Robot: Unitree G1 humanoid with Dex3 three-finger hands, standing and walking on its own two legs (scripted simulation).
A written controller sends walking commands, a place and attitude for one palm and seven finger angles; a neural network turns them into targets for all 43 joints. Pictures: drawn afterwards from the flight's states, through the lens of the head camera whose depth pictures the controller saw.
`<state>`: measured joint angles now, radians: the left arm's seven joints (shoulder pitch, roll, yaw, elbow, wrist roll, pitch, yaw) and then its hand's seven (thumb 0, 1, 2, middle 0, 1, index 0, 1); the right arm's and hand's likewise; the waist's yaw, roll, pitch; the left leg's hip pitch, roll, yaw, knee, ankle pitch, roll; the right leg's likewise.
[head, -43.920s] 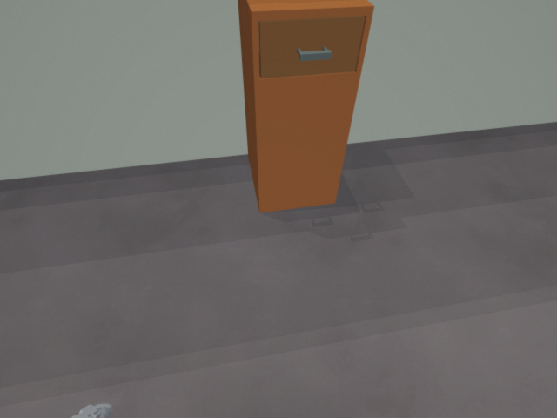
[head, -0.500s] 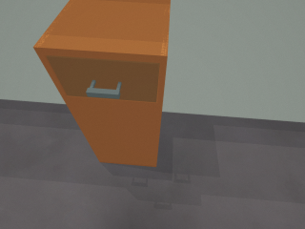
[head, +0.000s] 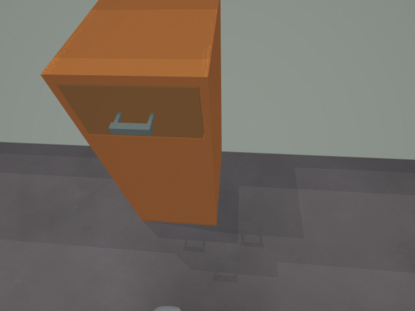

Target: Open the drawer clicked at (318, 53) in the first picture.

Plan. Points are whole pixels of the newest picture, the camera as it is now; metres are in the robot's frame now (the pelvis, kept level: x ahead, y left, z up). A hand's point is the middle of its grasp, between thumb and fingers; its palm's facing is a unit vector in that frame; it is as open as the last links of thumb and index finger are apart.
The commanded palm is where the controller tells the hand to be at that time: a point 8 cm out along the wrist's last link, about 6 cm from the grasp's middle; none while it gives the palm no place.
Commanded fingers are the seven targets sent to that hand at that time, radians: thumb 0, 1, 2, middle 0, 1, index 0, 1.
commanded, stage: come to a stop and stand still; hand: left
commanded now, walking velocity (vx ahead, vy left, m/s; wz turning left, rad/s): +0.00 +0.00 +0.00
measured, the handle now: (133, 122) +0.53 +0.24 +0.01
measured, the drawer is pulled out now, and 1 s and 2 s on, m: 0.00 0.00 0.00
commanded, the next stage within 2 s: look again from close up in 0.78 s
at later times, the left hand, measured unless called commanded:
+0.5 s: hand out of the picture +0.01 +0.23 -0.18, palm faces +0.00 -0.98 -0.17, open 7.4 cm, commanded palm none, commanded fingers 0.00 0.90 0.90 -0.20 -0.30 -0.20 -0.30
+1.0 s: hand out of the picture +0.02 +0.24 -0.18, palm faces -0.01 -0.98 -0.21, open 7.3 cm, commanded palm none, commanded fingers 0.00 0.90 0.90 -0.20 -0.30 -0.20 -0.30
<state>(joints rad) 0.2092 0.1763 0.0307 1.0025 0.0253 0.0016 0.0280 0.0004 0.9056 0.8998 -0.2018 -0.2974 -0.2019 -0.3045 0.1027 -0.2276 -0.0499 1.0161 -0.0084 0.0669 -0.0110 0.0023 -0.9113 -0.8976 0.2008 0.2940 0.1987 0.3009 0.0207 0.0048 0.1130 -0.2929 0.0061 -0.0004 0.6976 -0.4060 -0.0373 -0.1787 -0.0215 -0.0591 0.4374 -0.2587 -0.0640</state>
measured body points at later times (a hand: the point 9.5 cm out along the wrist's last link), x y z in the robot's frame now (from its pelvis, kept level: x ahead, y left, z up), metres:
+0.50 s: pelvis +0.00 +0.05 +0.00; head +0.02 +0.06 +0.45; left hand +0.01 +0.28 -0.17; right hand -0.02 -0.17 -0.16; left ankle -0.01 +0.17 -0.75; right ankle -0.02 -0.07 -0.75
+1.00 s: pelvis +0.01 +0.06 -0.01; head +0.03 +0.06 +0.44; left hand +0.02 +0.29 -0.17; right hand +0.01 -0.17 -0.16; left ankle -0.01 +0.17 -0.75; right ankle -0.01 -0.07 -0.75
